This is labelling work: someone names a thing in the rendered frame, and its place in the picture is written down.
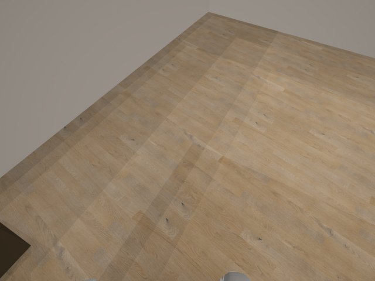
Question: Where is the cabinet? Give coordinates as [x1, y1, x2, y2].
[0, 223, 31, 278]

